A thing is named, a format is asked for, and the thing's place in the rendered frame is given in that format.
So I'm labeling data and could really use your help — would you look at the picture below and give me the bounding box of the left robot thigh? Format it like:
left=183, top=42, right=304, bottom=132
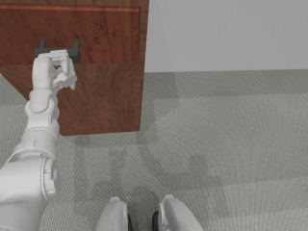
left=94, top=200, right=128, bottom=231

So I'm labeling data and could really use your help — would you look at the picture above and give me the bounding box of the cabinet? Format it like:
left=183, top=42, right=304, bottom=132
left=0, top=0, right=149, bottom=137

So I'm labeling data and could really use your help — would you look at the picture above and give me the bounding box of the robot left upper arm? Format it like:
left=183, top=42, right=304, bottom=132
left=0, top=157, right=62, bottom=231

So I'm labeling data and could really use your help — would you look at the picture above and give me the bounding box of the drawer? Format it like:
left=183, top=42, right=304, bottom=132
left=0, top=3, right=140, bottom=65

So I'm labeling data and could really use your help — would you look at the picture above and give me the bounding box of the left robot hand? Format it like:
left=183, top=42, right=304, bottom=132
left=32, top=49, right=78, bottom=95

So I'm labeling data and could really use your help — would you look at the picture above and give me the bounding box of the handle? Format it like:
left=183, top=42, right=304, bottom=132
left=34, top=39, right=81, bottom=64

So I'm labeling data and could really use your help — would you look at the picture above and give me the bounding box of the left robot shin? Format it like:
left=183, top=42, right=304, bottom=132
left=110, top=196, right=128, bottom=231

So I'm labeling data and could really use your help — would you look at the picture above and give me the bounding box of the robot left forearm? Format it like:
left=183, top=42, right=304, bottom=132
left=0, top=89, right=60, bottom=172

